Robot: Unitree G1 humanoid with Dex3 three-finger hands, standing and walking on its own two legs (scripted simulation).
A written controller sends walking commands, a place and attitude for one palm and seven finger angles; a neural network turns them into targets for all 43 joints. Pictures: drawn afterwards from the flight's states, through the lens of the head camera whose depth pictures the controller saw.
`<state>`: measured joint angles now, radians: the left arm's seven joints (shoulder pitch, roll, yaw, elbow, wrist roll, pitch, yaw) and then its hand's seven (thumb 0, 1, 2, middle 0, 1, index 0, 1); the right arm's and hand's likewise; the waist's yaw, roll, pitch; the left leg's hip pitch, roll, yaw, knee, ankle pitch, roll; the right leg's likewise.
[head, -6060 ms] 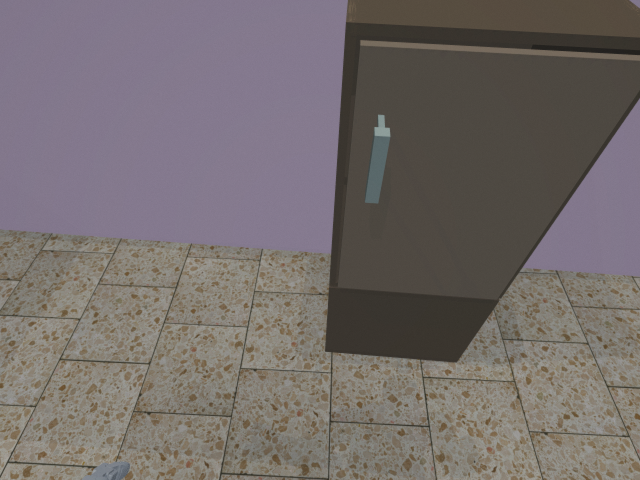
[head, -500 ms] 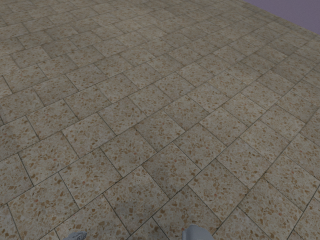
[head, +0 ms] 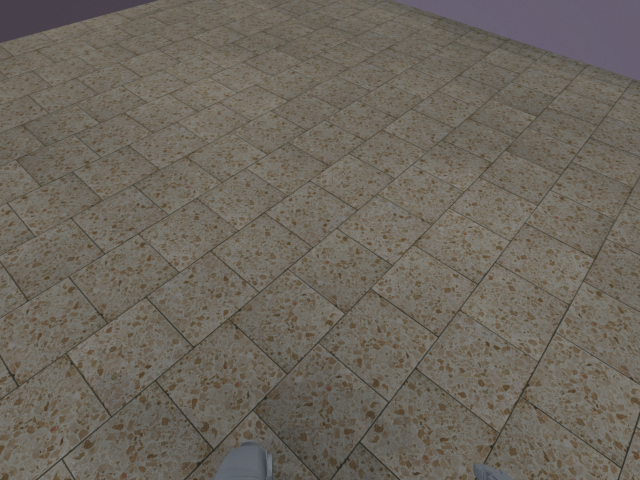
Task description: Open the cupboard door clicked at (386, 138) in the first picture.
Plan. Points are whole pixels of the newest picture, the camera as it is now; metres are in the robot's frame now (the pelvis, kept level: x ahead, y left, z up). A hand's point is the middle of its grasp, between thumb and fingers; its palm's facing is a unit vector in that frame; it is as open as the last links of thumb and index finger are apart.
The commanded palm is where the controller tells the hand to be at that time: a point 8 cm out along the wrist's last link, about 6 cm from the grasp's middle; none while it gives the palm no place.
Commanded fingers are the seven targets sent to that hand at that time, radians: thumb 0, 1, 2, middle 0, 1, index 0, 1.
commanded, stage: walk to a spot facing it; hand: left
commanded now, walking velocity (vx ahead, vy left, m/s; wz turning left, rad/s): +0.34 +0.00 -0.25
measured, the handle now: out of the picture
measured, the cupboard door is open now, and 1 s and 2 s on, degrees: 0 0 0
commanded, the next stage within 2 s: turn to face it in 0.56 s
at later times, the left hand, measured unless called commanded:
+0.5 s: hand (185, 395) +0.26 +0.24 -0.17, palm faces -0.14 -0.98 -0.17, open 7.4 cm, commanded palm none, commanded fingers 0.00 0.90 0.90 -0.20 -0.30 -0.20 -0.30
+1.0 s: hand (272, 335) +0.37 +0.12 -0.16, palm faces -0.26 -0.95 -0.16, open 7.3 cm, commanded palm none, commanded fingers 0.00 0.90 0.90 -0.20 -0.30 -0.20 -0.30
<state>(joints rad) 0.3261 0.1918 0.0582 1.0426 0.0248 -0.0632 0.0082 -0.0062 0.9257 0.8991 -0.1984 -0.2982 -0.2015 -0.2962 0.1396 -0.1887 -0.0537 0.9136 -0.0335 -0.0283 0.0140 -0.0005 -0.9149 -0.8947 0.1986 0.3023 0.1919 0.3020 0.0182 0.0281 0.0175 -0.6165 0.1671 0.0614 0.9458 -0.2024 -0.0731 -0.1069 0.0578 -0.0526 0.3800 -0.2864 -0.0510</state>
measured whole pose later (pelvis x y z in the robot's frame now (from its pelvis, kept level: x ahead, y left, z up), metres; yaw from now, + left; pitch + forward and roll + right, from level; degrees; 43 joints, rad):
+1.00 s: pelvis +0.21 +0.01 -0.01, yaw -15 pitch -1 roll -1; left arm 0.11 0.10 0.03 0.98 0.02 -0.01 0.03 -0.01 0.91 0.90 -0.20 -0.30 -0.20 -0.30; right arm 0.31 -0.13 -0.04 1.05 -0.01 0.05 -0.01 0.00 -0.91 -0.89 0.20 0.30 0.19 0.30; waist -0.06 0.02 0.02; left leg -0.41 0.11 0.08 0.96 -0.46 -0.07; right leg -0.22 -0.07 -0.25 0.53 -0.29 -0.03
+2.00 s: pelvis +0.15 +0.00 +0.00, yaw +21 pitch +1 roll +1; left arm 0.26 0.19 0.04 0.92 0.04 0.01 0.02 0.00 0.90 0.90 -0.20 -0.30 -0.20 -0.30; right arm 0.16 -0.26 -0.08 0.93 -0.02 0.09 0.03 0.00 -0.91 -0.90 0.20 0.30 0.19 0.30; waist 0.02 0.00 0.09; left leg -0.39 0.05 0.05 0.83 -0.43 -0.08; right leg -0.21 -0.16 -0.24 0.54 -0.32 0.02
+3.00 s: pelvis +0.12 +0.01 -0.01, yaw +58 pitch +0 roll +0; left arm 0.28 0.24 0.05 0.92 0.03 0.03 0.02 0.00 0.90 0.90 -0.20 -0.30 -0.20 -0.30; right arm 0.14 -0.26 -0.07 0.91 -0.02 0.06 0.03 0.00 -0.91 -0.90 0.20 0.30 0.19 0.30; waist 0.02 -0.02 0.10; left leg -0.30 0.03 0.08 0.64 -0.33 -0.05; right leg -0.22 -0.19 -0.28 0.62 -0.36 0.05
